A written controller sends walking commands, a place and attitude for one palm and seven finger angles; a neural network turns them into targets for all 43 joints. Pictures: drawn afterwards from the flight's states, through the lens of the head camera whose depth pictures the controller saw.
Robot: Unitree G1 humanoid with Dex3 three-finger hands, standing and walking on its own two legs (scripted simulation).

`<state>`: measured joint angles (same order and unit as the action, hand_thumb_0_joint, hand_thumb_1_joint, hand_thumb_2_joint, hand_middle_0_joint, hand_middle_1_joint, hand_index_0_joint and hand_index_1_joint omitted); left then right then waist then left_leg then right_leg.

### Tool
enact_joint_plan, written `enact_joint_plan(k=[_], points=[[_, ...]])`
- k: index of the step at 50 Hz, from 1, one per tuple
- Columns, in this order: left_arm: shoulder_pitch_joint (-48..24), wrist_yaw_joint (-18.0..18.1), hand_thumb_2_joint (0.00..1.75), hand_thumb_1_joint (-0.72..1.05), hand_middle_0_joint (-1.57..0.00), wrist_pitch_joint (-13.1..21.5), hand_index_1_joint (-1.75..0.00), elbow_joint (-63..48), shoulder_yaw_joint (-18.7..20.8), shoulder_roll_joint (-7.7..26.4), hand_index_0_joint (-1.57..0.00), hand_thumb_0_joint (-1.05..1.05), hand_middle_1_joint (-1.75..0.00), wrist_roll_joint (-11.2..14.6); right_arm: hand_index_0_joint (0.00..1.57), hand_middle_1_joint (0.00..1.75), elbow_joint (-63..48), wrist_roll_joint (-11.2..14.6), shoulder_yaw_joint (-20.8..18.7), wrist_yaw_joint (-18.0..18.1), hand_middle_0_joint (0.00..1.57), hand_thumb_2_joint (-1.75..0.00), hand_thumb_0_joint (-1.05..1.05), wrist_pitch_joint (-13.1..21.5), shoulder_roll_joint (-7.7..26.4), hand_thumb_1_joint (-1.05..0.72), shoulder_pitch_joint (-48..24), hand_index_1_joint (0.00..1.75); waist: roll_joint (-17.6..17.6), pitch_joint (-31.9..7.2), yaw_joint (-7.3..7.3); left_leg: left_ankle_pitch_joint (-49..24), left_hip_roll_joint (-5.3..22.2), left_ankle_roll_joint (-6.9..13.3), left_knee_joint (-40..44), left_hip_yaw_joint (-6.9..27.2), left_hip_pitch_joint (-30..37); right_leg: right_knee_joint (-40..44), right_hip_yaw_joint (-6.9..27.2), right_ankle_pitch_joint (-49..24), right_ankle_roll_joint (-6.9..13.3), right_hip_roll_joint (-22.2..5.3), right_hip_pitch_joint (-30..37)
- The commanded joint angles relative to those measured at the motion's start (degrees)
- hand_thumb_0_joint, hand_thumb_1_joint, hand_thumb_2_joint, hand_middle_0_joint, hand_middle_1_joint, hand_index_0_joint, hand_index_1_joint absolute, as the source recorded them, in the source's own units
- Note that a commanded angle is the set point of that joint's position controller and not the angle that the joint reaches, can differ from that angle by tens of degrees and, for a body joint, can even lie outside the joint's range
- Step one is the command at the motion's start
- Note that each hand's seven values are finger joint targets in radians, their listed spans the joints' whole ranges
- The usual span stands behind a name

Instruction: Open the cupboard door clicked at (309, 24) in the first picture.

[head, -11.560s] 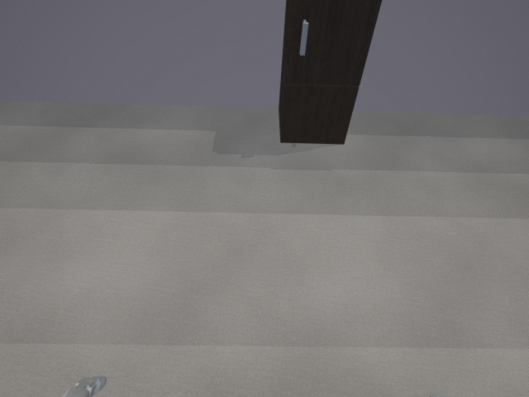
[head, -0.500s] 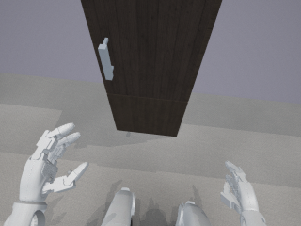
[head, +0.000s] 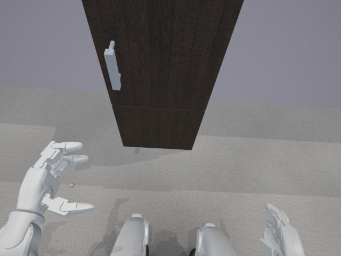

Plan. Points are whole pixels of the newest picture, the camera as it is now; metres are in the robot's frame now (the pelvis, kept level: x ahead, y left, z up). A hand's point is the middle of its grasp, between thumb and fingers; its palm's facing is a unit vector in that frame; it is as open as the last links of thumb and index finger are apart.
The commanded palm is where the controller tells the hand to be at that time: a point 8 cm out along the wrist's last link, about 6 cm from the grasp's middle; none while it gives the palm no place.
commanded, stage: raise the hand with hooked fingers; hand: left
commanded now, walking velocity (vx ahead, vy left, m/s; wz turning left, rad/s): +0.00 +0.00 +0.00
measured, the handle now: (114, 66) +0.63 +0.22 +0.01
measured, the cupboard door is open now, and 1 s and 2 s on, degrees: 0 0 0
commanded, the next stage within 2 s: move the hooked fingers beside the handle in 0.98 s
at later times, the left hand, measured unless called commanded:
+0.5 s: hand (49, 158) +0.30 +0.28 +0.04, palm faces +0.03 -1.00 -0.08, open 14.0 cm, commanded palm +0.28 +0.32 +0.04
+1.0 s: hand (59, 160) +0.30 +0.26 +0.04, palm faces +0.01 -1.00 -0.06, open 14.0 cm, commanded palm +0.28 +0.31 +0.04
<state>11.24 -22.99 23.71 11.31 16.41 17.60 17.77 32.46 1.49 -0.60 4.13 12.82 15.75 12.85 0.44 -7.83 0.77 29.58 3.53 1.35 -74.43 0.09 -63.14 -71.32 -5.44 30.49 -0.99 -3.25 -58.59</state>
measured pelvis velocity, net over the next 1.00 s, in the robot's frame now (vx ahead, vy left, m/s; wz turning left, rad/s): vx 0.02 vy -0.01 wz -0.01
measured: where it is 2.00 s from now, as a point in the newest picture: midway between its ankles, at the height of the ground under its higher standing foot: outside the picture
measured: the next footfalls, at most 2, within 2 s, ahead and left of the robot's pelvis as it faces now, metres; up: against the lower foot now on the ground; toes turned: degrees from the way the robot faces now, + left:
none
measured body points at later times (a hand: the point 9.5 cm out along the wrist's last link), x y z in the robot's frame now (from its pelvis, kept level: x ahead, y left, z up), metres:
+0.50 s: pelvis +0.02 +0.00 +0.00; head +0.12 +0.03 +0.44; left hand +0.29 +0.33 +0.05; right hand +0.19 -0.24 -0.08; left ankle +0.06 +0.10 -0.62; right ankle +0.04 -0.14 -0.62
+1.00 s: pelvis +0.02 -0.01 +0.00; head +0.12 +0.01 +0.44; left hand +0.29 +0.32 +0.04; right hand +0.19 -0.26 -0.08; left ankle +0.06 +0.10 -0.62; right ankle +0.04 -0.14 -0.62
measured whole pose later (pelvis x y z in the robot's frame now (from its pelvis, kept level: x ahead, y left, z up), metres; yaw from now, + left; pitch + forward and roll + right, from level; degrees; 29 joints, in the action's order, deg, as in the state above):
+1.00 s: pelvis +0.02 -0.01 +0.00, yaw +0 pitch +21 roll -4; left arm 2.6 -29.7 22.2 20.3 25.4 22.6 21.1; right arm 30.9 1.4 1.0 2.8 11.0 15.8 13.2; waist 1.2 -8.7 0.9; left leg 30.8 4.2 0.4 -74.3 0.8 -64.4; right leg -71.1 -5.9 31.7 -0.2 -2.3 -59.9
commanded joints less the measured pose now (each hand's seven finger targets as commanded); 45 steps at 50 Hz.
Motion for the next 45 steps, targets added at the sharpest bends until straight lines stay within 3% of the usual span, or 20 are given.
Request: enact_joint_plan(k=[1,3,5,7,10,11,15,18,24,28,33,38,40,45], points=[[-4.11,1.45,0.33,-0.43,-0.29,3.97,-1.15,-16.57,9.18,11.70,-0.29,0.00,-1.15,2.64,0.20,0.30,-8.95,0.09,-2.92,0.32,0.20,-0.90,0.00,3.42,7.40,-0.90,-0.73,0.30,8.01,-18.48,-2.24,-9.52,-2.59,-0.88,16.23,3.92,19.61,10.14,0.37,-5.91,2.69,4.25,7.44],[-4.61,2.87,0.31,-0.48,-0.30,4.16,-1.18,-16.06,9.06,11.26,-0.30,0.00,-1.18,1.99,0.20,0.30,-8.64,-0.26,-2.79,-0.17,0.20,-0.90,0.00,3.15,7.35,-0.90,-0.57,0.30,8.48,-17.75,-1.78,-11.16,-2.33,-1.32,16.19,4.63,20.25,9.12,-0.28,-6.94,2.79,4.46,5.85],[-4.85,3.26,0.30,-0.50,-0.30,3.70,-1.20,-12.06,7.81,9.57,-0.30,0.00,-1.20,1.42,0.20,0.30,-8.11,-0.39,-2.77,-0.58,0.20,-0.90,0.00,2.62,7.38,-0.90,-0.44,0.30,7.39,-14.60,-0.66,-9.28,-2.35,-1.39,15.98,4.61,18.48,9.37,-0.55,-6.22,2.55,4.52,4.35],[-6.14,1.96,0.30,-0.50,-0.30,2.75,-1.20,-8.25,6.50,9.00,-0.30,0.00,-1.20,0.88,0.20,0.30,-8.20,-0.28,-2.63,-0.63,0.20,-0.90,0.00,2.20,8.05,-0.90,0.10,0.30,6.11,-12.68,0.34,-7.41,-2.38,-1.24,15.68,4.76,16.41,9.20,-0.62,-5.24,2.59,4.79,3.12],[-9.83,-1.10,0.30,-0.50,-0.30,1.18,-1.20,-6.03,6.65,11.16,-0.30,0.00,-1.20,0.46,0.20,0.30,-8.54,0.05,-2.61,-0.33,0.20,-0.90,0.00,1.78,9.08,-0.90,0.51,0.30,5.76,-13.53,0.94,-5.79,-2.47,-1.07,15.48,4.45,16.17,9.77,-0.26,-4.64,2.40,4.61,2.98],[-10.72,-2.08,0.30,-0.50,-0.30,0.79,-1.20,-5.69,7.33,12.17,-0.30,0.00,-1.20,0.66,0.20,0.30,-8.72,0.13,-2.57,-0.12,0.20,-0.90,0.00,1.77,9.28,-0.90,0.77,0.30,4.66,-14.28,0.88,-6.26,-2.41,-0.98,15.47,4.59,16.43,9.93,-0.22,-4.87,2.42,4.65,3.55],[-14.39,-4.64,0.30,-0.50,-0.30,1.57,-1.20,-8.82,11.81,16.34,-0.30,0.00,-1.20,3.01,0.20,0.30,-8.93,0.05,-2.49,0.23,0.20,-0.90,0.00,2.17,9.24,-0.90,1.03,0.30,6.69,-20.19,-0.36,-13.12,-2.38,-1.11,13.96,4.40,20.27,9.49,0.26,-8.46,2.66,4.84,5.54],[-14.64,-4.60,0.30,-0.50,-0.30,2.63,-1.20,-7.70,14.40,18.46,-0.30,0.00,-1.20,3.71,0.20,0.30,-8.46,-0.24,-2.15,0.09,0.20,-0.90,0.00,2.34,9.06,-0.90,1.26,0.30,7.64,-20.61,-1.09,-16.70,-2.24,-1.40,13.12,4.33,20.45,8.66,0.36,-10.14,2.90,5.00,5.55],[-15.33,-6.43,0.30,-0.50,-0.30,0.99,-1.20,-0.25,14.97,18.59,-0.30,0.00,-1.20,3.99,0.20,0.30,-7.66,0.09,-2.38,-0.32,0.20,-0.90,0.00,1.75,9.64,-0.90,1.92,0.30,6.61,-19.36,-0.48,-17.04,-2.12,-1.19,12.22,3.64,18.14,8.42,0.34,-10.98,2.60,4.82,5.01],[-13.64,-8.72,0.30,-0.50,-0.30,-0.62,-1.20,-0.31,13.14,16.67,-0.30,0.00,-1.20,5.07,0.20,0.30,-8.56,0.48,-2.75,-0.54,0.20,-0.90,0.00,1.72,10.01,-0.90,2.37,0.30,5.39,-21.26,-0.66,-18.19,-2.32,-0.68,11.81,2.99,18.25,9.08,0.79,-12.75,2.40,4.74,6.81],[-14.72,-7.10,0.30,-0.50,-0.30,1.06,-1.20,-2.90,15.96,19.81,-0.30,0.00,-1.20,4.99,0.20,0.30,-8.67,0.17,-2.80,-0.72,0.20,-0.90,0.00,1.69,9.89,-0.90,2.51,0.30,4.29,-21.04,-0.76,-17.09,-2.35,-0.41,11.32,2.87,16.61,8.90,1.22,-11.68,2.46,4.83,7.02],[-14.56,-4.85,0.30,-0.50,-0.30,3.25,-1.20,-3.91,16.14,19.28,-0.30,0.00,-1.20,4.62,0.20,0.30,-8.53,0.10,-2.77,-0.87,0.20,-0.90,0.00,1.38,9.28,-0.90,2.18,0.30,6.43,-20.36,-0.78,-15.79,-2.32,-0.54,11.67,2.60,17.13,8.97,1.51,-10.34,2.48,4.77,6.27],[-14.00,-5.02,0.30,-0.50,-0.30,2.83,-1.20,-1.81,14.95,17.93,-0.30,0.00,-1.20,4.37,0.20,0.30,-8.51,0.23,-2.69,-0.86,0.20,-0.90,0.00,1.11,9.23,-0.90,2.11,0.30,6.02,-18.79,-0.21,-13.61,-2.48,-0.42,11.79,2.26,15.77,9.63,1.64,-9.00,2.29,4.66,6.21],[-14.36,-6.68,0.30,-0.50,-0.30,1.83,-1.20,-1.78,14.19,18.28,-0.30,0.00,-1.20,4.50,0.20,0.30,-8.72,0.51,-2.61,-0.43,0.20,-0.90,0.00,0.91,9.48,-0.90,2.01,0.30,5.58,-19.45,0.09,-12.86,-2.53,-0.13,11.54,2.20,15.41,10.24,2.22,-8.96,2.16,4.51,7.26]])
